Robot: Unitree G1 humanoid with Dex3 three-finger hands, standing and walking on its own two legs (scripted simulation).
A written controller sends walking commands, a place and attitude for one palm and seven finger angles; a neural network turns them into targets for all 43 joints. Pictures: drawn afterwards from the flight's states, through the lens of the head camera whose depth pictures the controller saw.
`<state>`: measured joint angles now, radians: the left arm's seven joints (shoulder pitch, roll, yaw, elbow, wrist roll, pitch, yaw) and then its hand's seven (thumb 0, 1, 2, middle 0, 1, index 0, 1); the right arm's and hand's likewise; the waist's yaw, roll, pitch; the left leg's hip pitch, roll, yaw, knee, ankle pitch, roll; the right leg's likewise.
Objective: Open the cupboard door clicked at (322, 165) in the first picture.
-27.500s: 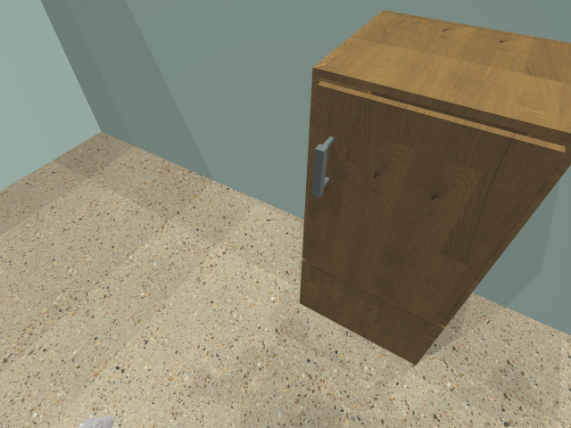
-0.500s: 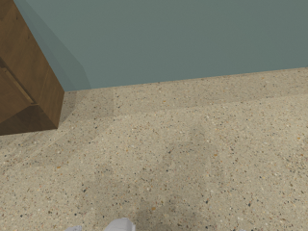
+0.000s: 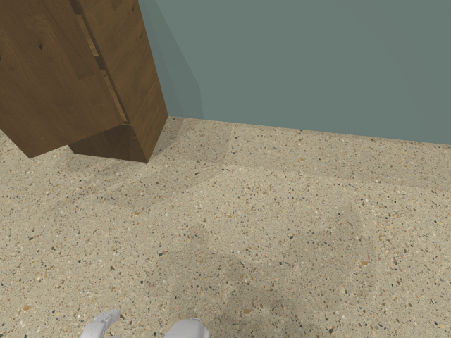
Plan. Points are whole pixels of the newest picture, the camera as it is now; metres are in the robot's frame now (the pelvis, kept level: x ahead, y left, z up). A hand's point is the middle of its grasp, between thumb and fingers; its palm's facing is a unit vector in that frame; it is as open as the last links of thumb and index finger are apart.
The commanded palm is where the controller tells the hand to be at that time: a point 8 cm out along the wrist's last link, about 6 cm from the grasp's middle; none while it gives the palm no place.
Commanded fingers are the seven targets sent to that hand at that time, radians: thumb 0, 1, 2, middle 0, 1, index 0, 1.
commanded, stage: turn to face it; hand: left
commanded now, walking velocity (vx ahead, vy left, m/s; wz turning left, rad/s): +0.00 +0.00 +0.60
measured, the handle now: out of the picture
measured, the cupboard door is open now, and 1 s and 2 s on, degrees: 39 39 39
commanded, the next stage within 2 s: take the last steps up to it in 0.80 s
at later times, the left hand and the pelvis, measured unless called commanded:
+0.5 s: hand out of the picture +0.02 +0.25 -0.16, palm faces +0.32 -0.91 -0.25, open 7.4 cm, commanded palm none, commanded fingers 0.00 0.90 0.90 -0.20 -0.30 -0.20 -0.30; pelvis +0.01 +0.01 +0.01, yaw +17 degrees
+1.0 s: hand out of the picture -0.04 +0.18 -0.18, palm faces +0.49 -0.85 -0.18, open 7.3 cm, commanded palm none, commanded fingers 0.00 0.90 0.90 -0.20 -0.30 -0.20 -0.30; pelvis +0.02 +0.00 +0.00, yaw +27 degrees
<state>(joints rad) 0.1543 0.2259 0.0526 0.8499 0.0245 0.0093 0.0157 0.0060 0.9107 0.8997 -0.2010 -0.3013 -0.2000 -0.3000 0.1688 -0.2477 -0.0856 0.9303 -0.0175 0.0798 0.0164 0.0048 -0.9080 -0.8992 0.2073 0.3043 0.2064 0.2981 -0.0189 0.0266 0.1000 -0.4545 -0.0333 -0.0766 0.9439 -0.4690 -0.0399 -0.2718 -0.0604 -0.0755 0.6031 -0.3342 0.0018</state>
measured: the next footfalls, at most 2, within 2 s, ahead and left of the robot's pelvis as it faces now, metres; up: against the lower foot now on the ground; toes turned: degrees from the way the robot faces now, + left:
left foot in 0.26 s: +0.05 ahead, +0.13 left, +0.00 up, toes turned +15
right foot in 0.66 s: +0.10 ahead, -0.13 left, +0.00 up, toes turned +19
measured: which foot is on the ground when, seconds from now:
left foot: up 0.00-0.24, down 0.26-0.66, up 0.68-0.92, down 0.94-1.00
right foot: down 0.00-0.26, up 0.28-0.64, down 0.66-0.94, up 0.96-1.00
